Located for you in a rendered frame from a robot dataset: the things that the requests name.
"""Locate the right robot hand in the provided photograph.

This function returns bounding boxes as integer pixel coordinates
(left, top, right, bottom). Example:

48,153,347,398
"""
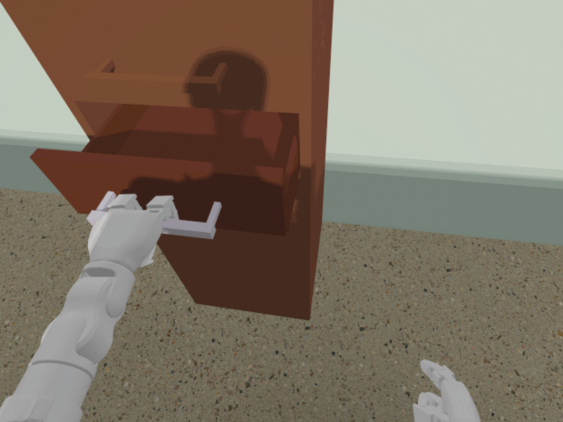
413,360,480,422

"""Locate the left robot forearm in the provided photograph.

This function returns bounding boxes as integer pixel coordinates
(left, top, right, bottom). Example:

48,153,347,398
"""
0,261,135,422

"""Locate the cabinet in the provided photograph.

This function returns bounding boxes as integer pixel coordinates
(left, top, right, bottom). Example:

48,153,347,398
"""
0,0,334,321

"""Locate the drawer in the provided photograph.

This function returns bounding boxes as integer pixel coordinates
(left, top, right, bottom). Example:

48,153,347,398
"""
30,104,300,236

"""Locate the left robot hand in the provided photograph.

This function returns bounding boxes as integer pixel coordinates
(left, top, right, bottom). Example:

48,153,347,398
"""
88,194,179,273

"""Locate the handle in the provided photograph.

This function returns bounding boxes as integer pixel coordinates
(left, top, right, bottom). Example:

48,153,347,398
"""
86,191,222,239
83,72,222,95

